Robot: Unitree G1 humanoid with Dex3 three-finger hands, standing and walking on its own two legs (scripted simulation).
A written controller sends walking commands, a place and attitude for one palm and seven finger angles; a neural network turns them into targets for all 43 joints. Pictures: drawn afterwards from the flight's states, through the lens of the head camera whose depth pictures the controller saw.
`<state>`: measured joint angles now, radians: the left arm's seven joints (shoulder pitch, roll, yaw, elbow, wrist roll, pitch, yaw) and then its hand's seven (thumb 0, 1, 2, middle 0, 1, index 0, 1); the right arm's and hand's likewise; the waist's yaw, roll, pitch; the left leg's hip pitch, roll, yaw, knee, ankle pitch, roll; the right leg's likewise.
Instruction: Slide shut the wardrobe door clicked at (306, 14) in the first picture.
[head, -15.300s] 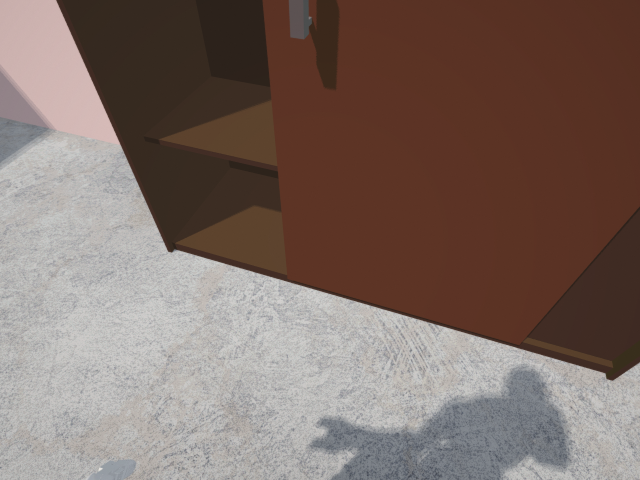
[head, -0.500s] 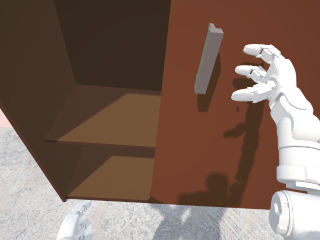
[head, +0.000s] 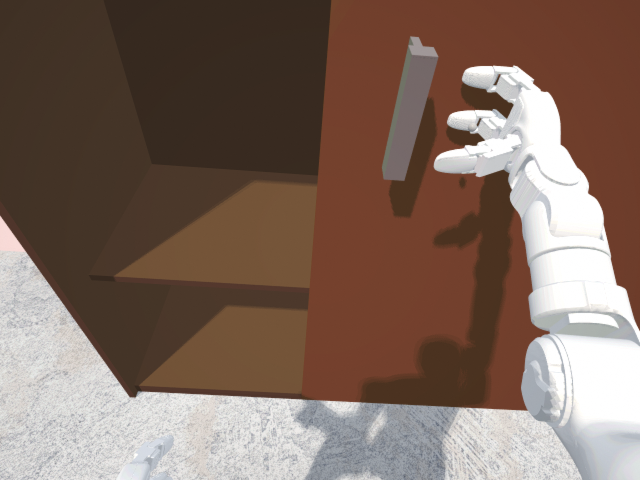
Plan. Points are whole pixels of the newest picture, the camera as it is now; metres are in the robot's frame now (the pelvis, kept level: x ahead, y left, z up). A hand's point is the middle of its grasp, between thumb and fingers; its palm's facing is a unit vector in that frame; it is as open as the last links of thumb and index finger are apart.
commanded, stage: move the hooked fingers beside the handle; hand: right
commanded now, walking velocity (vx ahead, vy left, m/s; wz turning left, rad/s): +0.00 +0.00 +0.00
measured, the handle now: (403, 110) +0.48 -0.05 +0.26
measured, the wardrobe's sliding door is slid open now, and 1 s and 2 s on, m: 0.52 0.52 0.52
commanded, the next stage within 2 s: none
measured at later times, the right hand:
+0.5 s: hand (472, 128) +0.45 -0.13 +0.26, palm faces -0.01 +1.00 -0.02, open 13.8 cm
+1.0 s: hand (473, 128) +0.45 -0.13 +0.26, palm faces +0.00 +1.00 -0.02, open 13.8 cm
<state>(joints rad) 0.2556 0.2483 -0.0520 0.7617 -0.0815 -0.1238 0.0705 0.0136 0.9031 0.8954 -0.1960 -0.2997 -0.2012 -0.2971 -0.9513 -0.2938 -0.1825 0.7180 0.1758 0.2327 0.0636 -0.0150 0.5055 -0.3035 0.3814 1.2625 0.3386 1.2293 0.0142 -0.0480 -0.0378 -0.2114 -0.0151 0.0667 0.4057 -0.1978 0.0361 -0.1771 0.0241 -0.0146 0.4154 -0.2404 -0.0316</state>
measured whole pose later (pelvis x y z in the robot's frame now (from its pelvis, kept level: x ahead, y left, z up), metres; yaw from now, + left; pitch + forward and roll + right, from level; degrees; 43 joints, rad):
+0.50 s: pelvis -0.02 -0.01 +0.00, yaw +0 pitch +1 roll +0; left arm 0.32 0.26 -0.05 0.80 -0.08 -0.21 0.07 0.01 0.90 0.90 -0.20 -0.30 -0.20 -0.30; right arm -1.07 -0.32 -0.18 0.95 0.15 0.08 0.06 -0.02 0.51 -0.30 0.40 1.25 0.34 1.22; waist 0.04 -0.03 -0.04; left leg -0.28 -0.01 0.06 0.43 -0.17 0.03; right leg -0.24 0.03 -0.03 0.44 -0.22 -0.04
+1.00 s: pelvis -0.03 -0.01 -0.01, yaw +0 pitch +3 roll +0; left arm 0.35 0.27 -0.04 0.80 -0.08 -0.24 0.07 0.01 0.90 0.90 -0.20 -0.30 -0.20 -0.30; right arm -1.13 -0.34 -0.18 1.04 0.15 0.04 0.07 -0.02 0.51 -0.30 0.44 1.22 0.34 1.22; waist 0.04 -0.03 -0.05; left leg -0.35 -0.01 0.06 0.46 -0.17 0.03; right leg -0.32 0.03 -0.02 0.49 -0.22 -0.04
